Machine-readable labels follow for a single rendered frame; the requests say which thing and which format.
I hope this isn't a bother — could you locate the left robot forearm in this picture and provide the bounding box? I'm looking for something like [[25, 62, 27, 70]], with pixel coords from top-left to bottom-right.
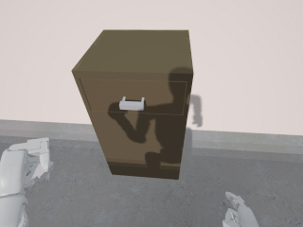
[[0, 195, 29, 227]]

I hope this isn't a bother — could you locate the drawer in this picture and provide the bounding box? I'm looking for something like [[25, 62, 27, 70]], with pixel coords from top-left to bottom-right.
[[80, 79, 187, 114]]

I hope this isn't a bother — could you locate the robot right hand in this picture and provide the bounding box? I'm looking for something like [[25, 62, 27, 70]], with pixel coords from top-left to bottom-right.
[[223, 191, 259, 227]]

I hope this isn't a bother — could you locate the cabinet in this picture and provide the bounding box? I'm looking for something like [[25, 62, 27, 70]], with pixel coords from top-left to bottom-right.
[[71, 29, 194, 180]]

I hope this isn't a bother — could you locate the handle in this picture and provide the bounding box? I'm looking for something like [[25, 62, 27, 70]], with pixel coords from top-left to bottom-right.
[[119, 96, 145, 111]]

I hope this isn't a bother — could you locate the robot left hand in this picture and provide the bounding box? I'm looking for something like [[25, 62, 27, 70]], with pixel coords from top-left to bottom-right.
[[0, 137, 54, 198]]

